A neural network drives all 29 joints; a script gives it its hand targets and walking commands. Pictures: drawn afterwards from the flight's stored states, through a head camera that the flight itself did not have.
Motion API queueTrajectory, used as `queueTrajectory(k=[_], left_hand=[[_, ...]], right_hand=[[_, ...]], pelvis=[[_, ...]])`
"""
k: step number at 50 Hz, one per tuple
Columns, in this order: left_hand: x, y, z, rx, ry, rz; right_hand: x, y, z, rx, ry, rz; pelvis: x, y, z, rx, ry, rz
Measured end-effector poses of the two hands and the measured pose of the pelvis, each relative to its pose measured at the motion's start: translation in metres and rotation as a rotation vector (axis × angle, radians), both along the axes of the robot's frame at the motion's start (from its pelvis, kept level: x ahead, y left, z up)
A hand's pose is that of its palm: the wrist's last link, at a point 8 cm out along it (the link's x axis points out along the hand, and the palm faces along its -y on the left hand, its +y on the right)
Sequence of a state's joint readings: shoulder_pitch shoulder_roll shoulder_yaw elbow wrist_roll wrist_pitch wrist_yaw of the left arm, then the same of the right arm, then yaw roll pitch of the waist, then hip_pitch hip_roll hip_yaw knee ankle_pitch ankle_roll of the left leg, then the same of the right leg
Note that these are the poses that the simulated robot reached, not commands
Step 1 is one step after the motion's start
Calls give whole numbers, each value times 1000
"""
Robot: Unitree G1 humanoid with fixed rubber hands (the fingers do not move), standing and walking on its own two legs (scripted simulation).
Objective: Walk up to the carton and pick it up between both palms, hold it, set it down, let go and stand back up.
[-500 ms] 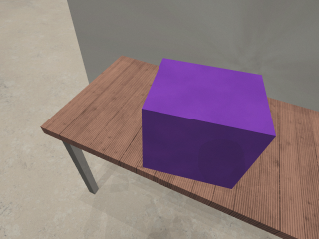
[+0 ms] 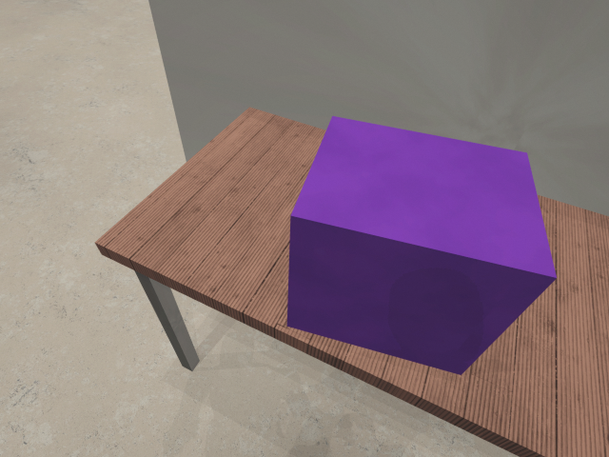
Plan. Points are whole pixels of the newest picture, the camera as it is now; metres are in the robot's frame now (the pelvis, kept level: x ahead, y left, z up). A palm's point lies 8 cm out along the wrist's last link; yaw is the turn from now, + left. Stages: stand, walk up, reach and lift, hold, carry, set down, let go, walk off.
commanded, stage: walk up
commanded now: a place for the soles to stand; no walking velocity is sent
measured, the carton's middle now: (397, 246) +0.43 -0.13 +0.03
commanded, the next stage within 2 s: reach and lift in 0.26 s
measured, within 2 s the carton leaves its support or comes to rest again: neither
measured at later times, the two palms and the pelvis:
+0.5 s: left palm (146, 429) +0.19 +0.22 -0.10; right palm out of the picture +0.13 -0.28 -0.11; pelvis -0.05 -0.03 -0.02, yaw -7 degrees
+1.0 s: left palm out of the picture +0.15 +0.21 -0.08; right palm out of the picture +0.10 -0.27 -0.06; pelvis -0.05 -0.04 +0.00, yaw -11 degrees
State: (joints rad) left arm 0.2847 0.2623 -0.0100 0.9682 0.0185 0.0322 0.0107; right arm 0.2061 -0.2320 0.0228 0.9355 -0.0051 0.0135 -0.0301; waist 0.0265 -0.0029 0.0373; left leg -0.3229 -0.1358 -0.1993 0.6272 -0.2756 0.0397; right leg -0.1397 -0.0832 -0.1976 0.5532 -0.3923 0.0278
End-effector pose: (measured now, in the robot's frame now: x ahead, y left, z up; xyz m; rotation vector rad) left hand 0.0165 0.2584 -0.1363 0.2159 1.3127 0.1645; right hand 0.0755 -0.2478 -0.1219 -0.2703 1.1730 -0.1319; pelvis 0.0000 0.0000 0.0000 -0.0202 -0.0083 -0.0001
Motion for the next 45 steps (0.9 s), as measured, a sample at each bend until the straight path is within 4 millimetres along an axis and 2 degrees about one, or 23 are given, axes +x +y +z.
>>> queueTrajectory(k=[12,14,15,17,19,21,23,24,26,28,30,33,35,40,45], left_hand=[[-5,-12,5,2,4,9],[-4,-11,3,-2,12,22],[2,-9,0,-4,27,40],[29,-2,-6,17,54,28],[72,0,-7,52,21,-9],[119,-6,3,73,-66,-44],[156,-20,19,67,-163,-80],[168,-29,27,56,-201,-96],[179,-46,40,26,-251,-116],[175,-60,45,3,-259,-128],[161,-68,43,-13,-239,-124],[139,-71,35,-29,-198,-96],[129,-69,31,-28,-190,-79],[125,-64,34,-24,-258,-63],[130,-58,47,-34,-321,-55]], right_hand=[[-14,-10,-3,3,48,-9],[-14,-12,-3,-2,47,-12],[-7,-16,-4,1,26,-36],[15,-23,-7,14,-34,-56],[43,-29,-5,27,-107,-37],[65,-33,2,40,-181,-9],[67,-35,4,55,-181,16],[62,-35,5,62,-180,16],[48,-37,12,72,-202,2],[32,-41,21,67,-226,-16],[14,-48,28,49,-240,-28],[-7,-58,34,15,-249,-52],[-13,-62,37,-2,-270,-69],[-3,-56,46,12,-359,-80],[17,-39,54,36,-414,-63]], pelvis=[[4,-8,4,1,0,15],[4,-9,2,1,4,10],[1,-10,-1,5,26,-9],[-9,-12,-11,14,59,-54],[-20,-16,-20,17,75,-86],[-30,-19,-25,13,74,-102],[-39,-22,-25,7,49,-115],[-43,-24,-23,4,33,-122],[-47,-29,-16,5,9,-138],[-50,-34,-10,9,-2,-156],[-52,-39,-4,18,-6,-172],[-57,-45,-2,31,-3,-189],[-62,-48,-3,36,-3,-199],[-67,-51,-7,40,0,-211],[-61,-47,-5,36,-17,-201]])
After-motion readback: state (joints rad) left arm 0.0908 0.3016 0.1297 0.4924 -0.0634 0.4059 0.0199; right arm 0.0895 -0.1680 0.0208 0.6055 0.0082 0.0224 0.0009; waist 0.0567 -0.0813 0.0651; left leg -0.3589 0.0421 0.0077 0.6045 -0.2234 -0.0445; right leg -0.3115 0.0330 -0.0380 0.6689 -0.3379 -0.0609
